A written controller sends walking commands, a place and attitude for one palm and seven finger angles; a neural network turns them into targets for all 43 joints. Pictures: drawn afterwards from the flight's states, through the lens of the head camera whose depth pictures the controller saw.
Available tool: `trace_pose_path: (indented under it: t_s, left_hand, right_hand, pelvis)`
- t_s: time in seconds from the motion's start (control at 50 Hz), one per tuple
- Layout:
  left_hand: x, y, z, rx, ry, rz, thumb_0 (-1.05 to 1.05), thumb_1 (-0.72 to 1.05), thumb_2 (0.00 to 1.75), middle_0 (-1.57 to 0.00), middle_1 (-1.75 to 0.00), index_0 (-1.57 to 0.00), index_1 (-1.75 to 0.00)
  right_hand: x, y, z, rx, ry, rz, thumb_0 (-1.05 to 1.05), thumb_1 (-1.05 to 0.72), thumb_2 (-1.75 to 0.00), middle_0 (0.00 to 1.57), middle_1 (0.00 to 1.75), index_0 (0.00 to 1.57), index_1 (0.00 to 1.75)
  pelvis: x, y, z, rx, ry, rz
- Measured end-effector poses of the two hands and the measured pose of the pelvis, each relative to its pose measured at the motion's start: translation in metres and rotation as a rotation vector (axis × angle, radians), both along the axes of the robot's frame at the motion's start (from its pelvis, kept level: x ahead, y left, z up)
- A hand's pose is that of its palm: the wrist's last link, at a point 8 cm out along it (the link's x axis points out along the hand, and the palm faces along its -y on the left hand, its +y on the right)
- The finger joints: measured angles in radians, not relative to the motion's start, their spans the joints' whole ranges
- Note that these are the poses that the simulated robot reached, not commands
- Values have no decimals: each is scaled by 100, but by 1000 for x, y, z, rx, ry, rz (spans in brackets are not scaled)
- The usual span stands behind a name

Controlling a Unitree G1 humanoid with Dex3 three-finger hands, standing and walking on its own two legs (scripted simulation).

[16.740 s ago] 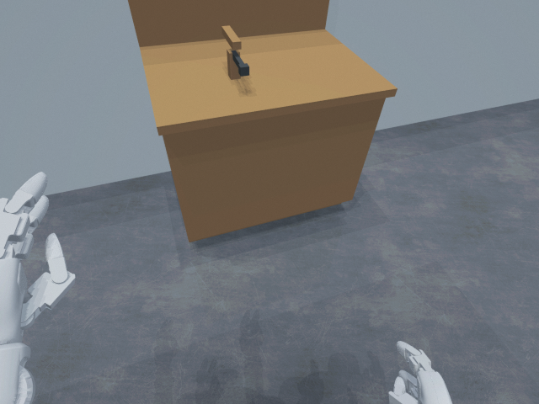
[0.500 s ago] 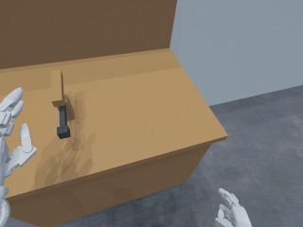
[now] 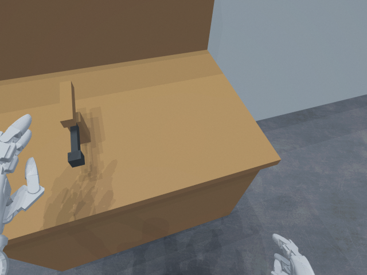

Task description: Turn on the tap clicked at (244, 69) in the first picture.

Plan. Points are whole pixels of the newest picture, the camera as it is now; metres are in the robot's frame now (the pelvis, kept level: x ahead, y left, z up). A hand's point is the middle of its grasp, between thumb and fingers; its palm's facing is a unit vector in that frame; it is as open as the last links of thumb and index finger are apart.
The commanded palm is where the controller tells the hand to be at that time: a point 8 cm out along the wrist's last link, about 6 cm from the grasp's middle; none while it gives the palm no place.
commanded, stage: come to a stop and stand still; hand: left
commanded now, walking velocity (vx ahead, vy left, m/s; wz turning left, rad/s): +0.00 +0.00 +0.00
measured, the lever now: (76, 158) +0.34 +0.28 +0.01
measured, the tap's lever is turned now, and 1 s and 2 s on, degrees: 0 0 0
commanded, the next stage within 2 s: look again from close up in 0.64 s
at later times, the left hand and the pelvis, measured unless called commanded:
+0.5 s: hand (10, 208) +0.18 +0.27 +0.15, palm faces +0.43 -0.84 -0.34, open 7.4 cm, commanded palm +0.12 +0.28 +0.18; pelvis -0.03 -0.01 +0.00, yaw +2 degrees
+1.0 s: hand (16, 208) +0.18 +0.25 +0.16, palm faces +0.40 -0.85 -0.34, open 7.4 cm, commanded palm +0.12 +0.28 +0.18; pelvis -0.03 -0.01 +0.00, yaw +2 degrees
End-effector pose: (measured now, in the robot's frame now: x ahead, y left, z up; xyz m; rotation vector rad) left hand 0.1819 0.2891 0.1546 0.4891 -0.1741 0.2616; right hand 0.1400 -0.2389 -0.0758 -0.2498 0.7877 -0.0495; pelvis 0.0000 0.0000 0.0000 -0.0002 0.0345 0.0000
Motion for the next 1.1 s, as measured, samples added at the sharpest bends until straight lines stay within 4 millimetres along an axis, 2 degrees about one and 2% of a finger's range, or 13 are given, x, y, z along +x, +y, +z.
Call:
trace_pose_path:
  t_s: [0.06,0.1,0.18,0.26,0.32,0.42,0.56,0.64,0.74,0.86,1.1]
  left_hand:
    - [-11,7,-13,-9,29,39,1,88,89,-21,-30,-21,-31]
    - [-16,14,-11,-2,6,75,1,88,89,-22,-30,-22,-31]
    - [-22,19,8,11,-99,112,1,88,89,-21,-30,-22,-31]
    - [-26,11,28,18,-197,87,1,88,89,-21,-30,-21,-31]
    - [-29,8,33,17,-219,70,1,88,89,-21,-30,-21,-31]
    - [-35,12,22,-20,-175,88,1,88,89,-21,-30,-21,-31]
    - [-46,13,1,-92,-125,110,1,88,89,-21,-30,-21,-31]
    - [-47,10,5,-84,-141,95,1,88,89,-21,-30,-21,-31]
    - [-45,9,19,-41,-179,78,1,88,89,-21,-30,-21,-31]
    - [-42,7,26,-32,-184,69,1,88,89,-21,-30,-21,-31]
    - [-42,4,11,-76,-104,89,1,88,89,-21,-30,-21,-31]
  right_hand:
    - [-5,-4,-2,-37,52,31,1,-90,-90,20,30,20,30]
    - [-5,-4,-3,-52,67,60,1,-90,-90,20,30,20,30]
    - [4,1,-2,-48,36,106,2,-90,-90,20,30,20,30]
    - [17,11,3,-14,-38,117,1,-90,-90,20,30,20,30]
    - [23,17,7,16,-89,104,1,-90,-90,20,30,20,30]
    - [21,23,13,43,-132,83,1,-90,-90,20,30,21,30]
    - [1,17,11,13,-91,84,1,-90,-90,20,30,21,30]
    - [-12,12,7,-3,-56,78,1,-90,-90,20,30,21,30]
    - [-19,9,4,3,-41,57,1,-90,-90,20,30,21,30]
    - [-17,9,3,22,-60,31,1,-90,-90,20,30,21,30]
    - [2,8,9,16,-90,35,1,-90,-90,20,30,20,30]
  pelvis:
    - [-2,-4,-1,-3,-3,23]
    - [-4,-6,-3,-5,-7,36]
    - [-8,-6,-4,-8,-13,51]
    - [-12,-5,-4,-4,-20,47]
    - [-16,-4,-3,1,-25,39]
    - [-24,-5,-2,3,-31,29]
    - [-32,-5,-2,-7,-33,33]
    - [-34,-4,-2,-6,-38,40]
    - [-34,-5,-2,-1,-42,40]
    - [-32,-6,-1,0,-42,34]
    - [-27,-7,1,-2,-38,39]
